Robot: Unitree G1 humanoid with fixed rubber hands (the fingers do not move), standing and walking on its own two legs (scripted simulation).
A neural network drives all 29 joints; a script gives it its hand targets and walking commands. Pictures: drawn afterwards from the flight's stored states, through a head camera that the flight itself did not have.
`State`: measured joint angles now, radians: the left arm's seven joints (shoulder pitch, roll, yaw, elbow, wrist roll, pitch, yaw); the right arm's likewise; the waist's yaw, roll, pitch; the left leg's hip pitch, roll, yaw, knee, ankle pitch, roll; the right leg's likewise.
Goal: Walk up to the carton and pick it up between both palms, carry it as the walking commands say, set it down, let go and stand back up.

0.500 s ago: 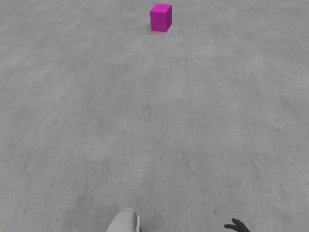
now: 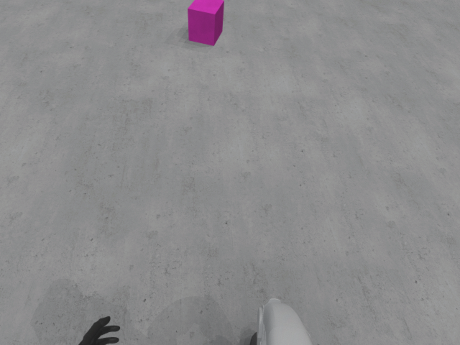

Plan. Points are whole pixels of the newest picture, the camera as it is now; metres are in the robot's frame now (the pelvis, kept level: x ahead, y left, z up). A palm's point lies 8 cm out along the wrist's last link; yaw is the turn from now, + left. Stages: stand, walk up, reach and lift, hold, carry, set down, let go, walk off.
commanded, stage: walk up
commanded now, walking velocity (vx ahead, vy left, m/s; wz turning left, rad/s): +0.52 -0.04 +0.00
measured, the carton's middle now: (206, 20) +2.45 +0.04 -0.66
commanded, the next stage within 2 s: none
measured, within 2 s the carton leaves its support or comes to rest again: neither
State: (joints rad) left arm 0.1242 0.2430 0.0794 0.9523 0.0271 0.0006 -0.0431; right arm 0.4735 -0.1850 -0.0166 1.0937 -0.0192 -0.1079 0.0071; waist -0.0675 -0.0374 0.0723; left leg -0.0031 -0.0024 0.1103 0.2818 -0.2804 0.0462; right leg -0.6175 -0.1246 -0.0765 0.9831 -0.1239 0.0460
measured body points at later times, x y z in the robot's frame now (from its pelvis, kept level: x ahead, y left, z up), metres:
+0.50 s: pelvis +0.28 -0.04 +0.00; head +0.30 -0.09 +0.45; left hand +0.18 +0.22 -0.11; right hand +0.35 -0.29 -0.17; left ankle +0.32 +0.17 -0.64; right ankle +0.26 -0.12 -0.75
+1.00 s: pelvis +0.55 +0.07 +0.00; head +0.58 +0.10 +0.45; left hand +0.58 +0.33 -0.17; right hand +0.55 -0.20 -0.13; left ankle +0.56 +0.16 -0.75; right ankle +0.50 -0.09 -0.64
